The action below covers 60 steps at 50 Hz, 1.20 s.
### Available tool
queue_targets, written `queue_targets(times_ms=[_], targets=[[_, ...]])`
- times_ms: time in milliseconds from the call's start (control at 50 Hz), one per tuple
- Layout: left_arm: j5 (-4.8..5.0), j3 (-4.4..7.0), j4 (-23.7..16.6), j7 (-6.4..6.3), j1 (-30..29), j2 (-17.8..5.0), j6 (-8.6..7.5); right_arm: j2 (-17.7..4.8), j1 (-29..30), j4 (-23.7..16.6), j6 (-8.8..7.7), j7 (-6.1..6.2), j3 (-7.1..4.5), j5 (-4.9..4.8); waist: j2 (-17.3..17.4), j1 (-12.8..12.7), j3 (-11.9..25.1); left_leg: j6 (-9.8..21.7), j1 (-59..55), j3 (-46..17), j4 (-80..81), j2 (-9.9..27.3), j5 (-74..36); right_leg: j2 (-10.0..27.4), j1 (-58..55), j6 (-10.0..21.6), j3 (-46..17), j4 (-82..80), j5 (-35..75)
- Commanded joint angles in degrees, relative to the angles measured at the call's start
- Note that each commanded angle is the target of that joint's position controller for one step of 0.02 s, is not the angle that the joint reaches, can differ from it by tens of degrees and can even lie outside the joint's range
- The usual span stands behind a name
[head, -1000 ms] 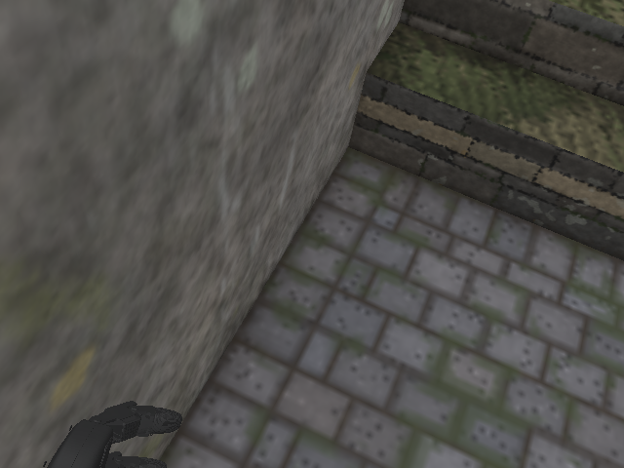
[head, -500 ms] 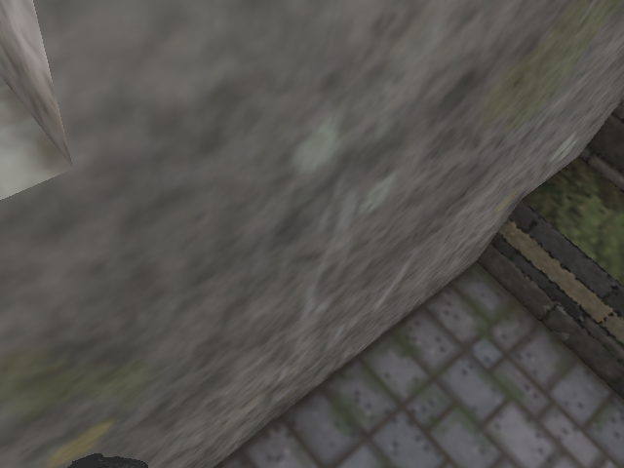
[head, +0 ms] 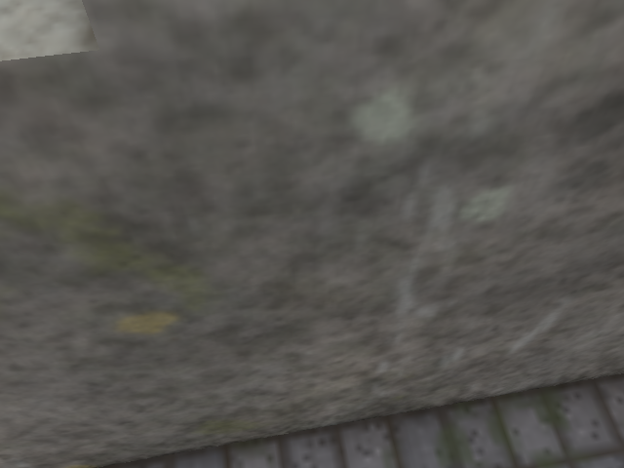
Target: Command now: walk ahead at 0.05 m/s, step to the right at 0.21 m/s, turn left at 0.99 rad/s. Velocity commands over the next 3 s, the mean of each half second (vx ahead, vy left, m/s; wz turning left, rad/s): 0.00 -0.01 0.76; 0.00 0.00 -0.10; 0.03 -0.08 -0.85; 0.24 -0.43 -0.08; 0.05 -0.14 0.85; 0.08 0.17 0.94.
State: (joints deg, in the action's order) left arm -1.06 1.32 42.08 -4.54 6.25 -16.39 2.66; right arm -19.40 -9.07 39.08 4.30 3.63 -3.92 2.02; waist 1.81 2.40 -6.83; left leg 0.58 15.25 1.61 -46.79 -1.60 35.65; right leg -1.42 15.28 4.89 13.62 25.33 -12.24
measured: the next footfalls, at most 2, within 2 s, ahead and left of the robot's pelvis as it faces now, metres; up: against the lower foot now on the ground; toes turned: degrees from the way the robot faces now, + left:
left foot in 0.14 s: -0.15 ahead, +0.04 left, +0.00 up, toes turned +11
right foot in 0.44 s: -0.01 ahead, -0.12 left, +0.00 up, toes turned +21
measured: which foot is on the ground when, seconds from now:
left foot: up 0.00-0.12, down 0.14-0.48, up 0.50-0.70, down 0.72-1.00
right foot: down 0.00-0.18, up 0.20-0.42, down 0.44-0.76, up 0.78-1.00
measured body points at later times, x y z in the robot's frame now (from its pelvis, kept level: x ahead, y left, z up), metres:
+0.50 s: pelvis -0.11 -0.02 -0.01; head -0.08 +0.00 +0.44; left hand -0.04 +0.29 -0.10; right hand +0.18 -0.20 -0.08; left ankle -0.19 +0.04 -0.72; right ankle -0.05 -0.13 -0.74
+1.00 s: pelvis -0.19 +0.01 +0.00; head -0.15 +0.02 +0.45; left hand -0.15 +0.33 -0.11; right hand +0.03 -0.19 -0.12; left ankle -0.24 +0.11 -0.74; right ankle -0.21 -0.11 -0.71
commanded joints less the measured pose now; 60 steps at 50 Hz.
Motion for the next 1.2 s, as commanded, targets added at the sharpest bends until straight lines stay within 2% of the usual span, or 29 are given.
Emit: queue_targets(times_ms=[20,40,100,140,160,180,200,220,260,280,300,320,400,460,500,540,660,700,740,800,900,1020,1060,1080,1100,1120,1140,1160,1200], targets=[[-0.23,2.37,0.2,-0.05,4.6,-9.2,-0.87,-5.6,-8.4,-2.2,-0.29,-2.16,-0.82,-0.97,-11.2,0.6,13.3,4.2,-6.0,2.2,15.9,0.0,-2.5,14.0,-12.6,-0.2,-8.1,0.0,34.3],[-0.1,2.98,-0.1,0.35,6.4,-10.1,-2.13,-5.4,-10.0,1.6,0.39,-3.22,-0.26,-2.0,-6.5,-2.7,11.7,4.2,0.8,2.8,16.6,-2.5,-6.8,21.6,-19.2,-0.5,-16.3,-0.9,39.9],[-0.74,3.08,-0.4,1.0,6.0,-11.2,-2.6,-4.1,-9.6,2.0,1.04,-4.79,0.35,-2.65,-6.5,-2.0,15.0,6.9,-4.7,0.1,13.2,0.3,-4.9,24.3,-13.9,0.0,-15.0,0.4,34.7],[-1.2,2.74,-1.3,1.25,2.1,-10.0,-2.18,-4.4,-11.7,3.7,0.58,-4.84,0.18,-2.38,-1.8,0.6,11.4,8.6,-12.4,-1.6,24.1,0.8,-13.9,19.4,-2.3,-3.4,-8.0,2.4,16.1],[0.8,4.43,-3.7,-0.17,-1.3,-12.9,-3.36,-7.2,-7.6,2.6,1.33,-3.24,-1.29,-3.58,5.8,1.8,11.5,11.3,-16.5,-5.3,26.9,4.9,-32.4,15.1,5.2,-6.0,-6.2,2.3,6.8],[0.7,3.16,-8.5,-0.9,-8.7,-10.3,-4.04,-12.0,-14.9,5.3,-0.05,-2.1,-2.53,-2.75,10.0,5.1,10.9,17.1,-16.3,-22.5,25.0,13.2,-42.7,6.9,13.3,-8.6,-1.6,7.0,-0.1],[1.13,3.2,-11.5,-1.68,-14.2,-9.5,-4.29,-13.0,-5.6,3.8,-1.9,-1.52,-3.05,-2.43,12.0,3.1,6.8,19.4,-12.8,-33.5,29.1,19.4,-50.2,5.9,19.9,-7.6,-9.8,18.8,-16.2],[1.33,3.84,-12.1,-1.46,-12.0,-10.9,-4.1,-13.7,4.4,0.3,-3.62,-1.18,-3.35,-0.74,9.3,-1.9,7.6,20.4,-9.7,-30.4,29.5,19.5,-51.9,4.8,21.7,-8.3,-15.2,26.1,-16.8],[1.06,3.31,-8.6,-0.66,-5.4,-9.7,-3.99,-8.7,12.6,-2.5,-5.1,-0.87,-2.19,-2.95,0.4,-5.4,6.5,14.1,-9.5,-22.4,24.9,14.9,-58.5,1.9,21.9,-7.5,-15.7,24.1,-8.8],[-0.53,4.73,-5.3,0.72,11.0,-6.3,-4.86,-6.0,-12.9,5.8,-6.69,-2.14,-1.89,4.85,-7.6,-3.0,25.3,10.6,-21.8,-15.2,19.9,11.2,-63.2,-0.8,16.3,-7.1,-14.1,23.4,-6.6],[-0.24,3.07,-8.8,2.07,5.1,-2.1,-5.75,-7.9,-14.7,7.2,-8.02,-3.72,-1.92,3.91,-2.3,-2.4,14.0,8.2,-18.1,-15.2,15.5,10.6,-73.6,-1.5,18.8,-6.6,-11.1,25.5,-9.2],[0.76,1.72,-10.0,1.41,-10.3,-3.5,-5.27,-4.3,6.3,1.3,-5.05,-1.61,-0.81,-6.64,3.8,-2.3,3.5,9.8,-8.8,-17.4,17.8,10.9,-73.8,0.6,22.1,-6.2,-12.8,21.9,-7.7],[1.96,0.94,-5.0,1.95,-0.2,-4.4,-3.89,-7.7,5.6,-1.8,-2.27,-0.18,-0.16,-3.42,4.7,-1.7,13.8,6.4,-10.5,-17.6,14.9,8.3,-80.2,-2.6,4.1,-3.9,-9.7,8.2,-1.2],[0.53,0.97,-2.0,1.42,6.6,-6.8,-3.07,-3.5,7.2,-1.7,-2.68,-1.09,1.6,-2.56,1.4,-4.5,14.5,2.8,1.8,-18.6,8.8,4.0,-55.9,5.0,-12.8,2.3,-16.9,-2.7,15.3],[-1.32,2.08,-1.9,1.5,5.1,-10.9,-3.18,-3.4,0.0,-0.6,-2.91,-1.71,1.56,-1.09,-13.7,-2.2,19.1,-5.8,11.5,-15.1,-15.9,-2.8,4.4,28.9,-13.2,20.4,-41.9,-5.7,37.0],[0.72,2.17,-1.7,1.25,-0.2,-11.0,-3.85,-7.2,2.7,-0.9,-1.95,-2.02,-0.33,-3.36,-6.1,-0.7,13.7,-5.3,14.3,-17.1,-31.5,-0.3,1.3,27.3,-4.6,15.7,-37.8,-8.3,23.1],[0.91,1.48,1.3,1.59,-0.2,-8.7,-1.81,3.9,3.7,2.3,-2.6,-3.28,2.99,-1.81,-8.4,-0.5,10.5,-5.1,-5.7,-2.3,13.4,-0.4,-12.2,10.3,4.8,1.5,-16.2,-9.4,-4.4],[1.53,1.5,2.1,1.5,3.7,-9.5,-1.5,1.0,2.8,4.5,-2.46,-3.47,1.99,-2.19,-6.8,-1.4,7.1,-2.0,-7.3,0.4,22.9,-2.5,-18.6,9.8,6.5,-1.3,-17.2,-7.7,-11.1],[-0.64,0.67,1.8,2.84,6.6,-6.4,-2.59,-3.7,2.2,4.5,-1.71,-2.72,1.66,-1.54,2.1,-2.7,10.9,4.2,-7.6,-14.0,26.7,9.9,-20.9,6.0,8.9,-7.2,-12.4,-0.5,-12.3],[0.71,1.47,0.7,2.58,-1.2,-6.6,-2.17,-3.7,10.4,4.0,-4.14,-2.89,1.95,0.1,7.3,-2.6,4.9,6.3,10.3,-14.9,35.4,11.0,-2.5,3.3,0.8,-7.4,-12.7,13.0,-4.4],[2.37,2.23,-0.8,4.1,0.7,-6.6,-1.59,-3.0,6.0,4.9,-4.08,-1.05,1.15,-1.98,6.1,-1.9,10.6,11.6,-9.2,-12.6,26.2,16.4,-46.4,5.4,14.5,-5.7,-16.1,26.4,-15.7],[3.96,1.6,-2.1,6.43,-0.7,-4.8,0.04,-6.1,6.4,4.2,-2.82,-0.15,-0.91,-2.32,2.3,-2.6,14.2,10.6,-12.8,-8.6,22.3,18.9,-56.5,5.1,9.0,-5.8,-12.8,19.3,-16.1],[3.33,1.76,-1.2,6.16,0.5,-5.4,1.16,-6.1,8.3,4.1,-2.45,-0.67,-1.15,-3.29,2.2,-4.6,13.4,7.3,-11.6,-4.5,19.2,16.9,-56.6,2.6,3.9,-3.4,-10.2,6.3,-9.7],[-5.42,3.48,3.2,6.96,18.4,-4.2,-1.83,-5.1,-6.9,3.8,-2.25,-5.06,-2.21,3.78,-11.8,-3.6,23.4,10.3,-15.5,-3.1,10.5,16.3,-38.5,5.9,-7.6,-2.0,-18.5,-2.0,1.6],[3.9,4.31,0.9,6.17,-0.2,-12.1,0.93,-5.1,9.2,3.9,-3.27,-3.82,-1.86,-2.08,-8.7,-3.4,9.7,-0.2,3.3,3.7,8.1,8.0,-31.8,5.2,-9.2,1.7,-18.3,0.9,26.3],[3.31,5.95,-1.1,5.57,4.5,-17.7,0.66,-1.0,15.3,-2.2,-3.83,-3.81,-0.04,-1.31,-17.5,-6.1,12.0,-4.7,15.8,3.9,1.0,0.2,-8.2,18.2,-12.9,12.2,-40.6,-1.3,39.9],[1.24,6.42,-0.8,5.27,6.7,-18.4,-0.98,-1.2,19.8,-2.6,-4.36,-3.62,0.09,-1.19,-11.6,-9.0,13.7,-5.8,21.5,-5.3,-12.5,-1.6,6.0,23.5,-16.9,18.9,-49.3,-6.5,40.3],[0.82,6.61,-0.8,4.81,4.6,-17.8,-2.18,-2.7,17.5,-2.6,-4.73,-3.71,-0.24,-2.34,-7.6,-7.3,13.8,-5.0,24.4,-9.8,-17.4,-0.7,4.3,22.5,-18.1,18.0,-47.0,-7.1,35.5],[4.08,6.42,-1.6,3.47,-2.7,-14.9,-2.58,-4.4,12.9,-0.7,-4.89,-2.64,-0.66,-2.71,-5.7,-3.4,9.3,-4.9,25.8,-10.8,-14.9,0.9,-5.3,17.1,-16.4,12.0,-40.0,-5.5,34.4]])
